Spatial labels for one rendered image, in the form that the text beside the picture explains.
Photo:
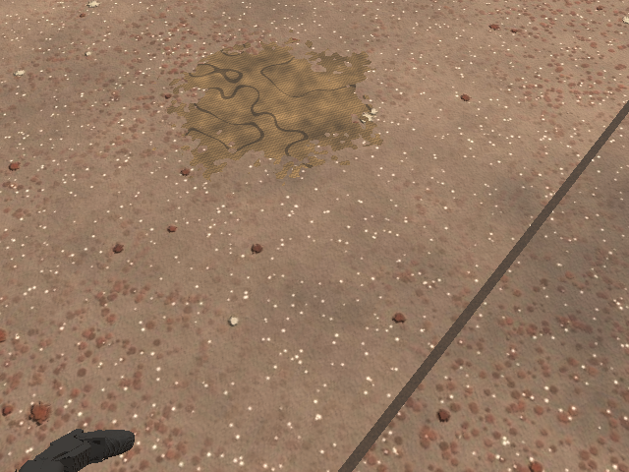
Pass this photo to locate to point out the left robot hand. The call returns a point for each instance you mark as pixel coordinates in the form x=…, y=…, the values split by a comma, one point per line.
x=76, y=450

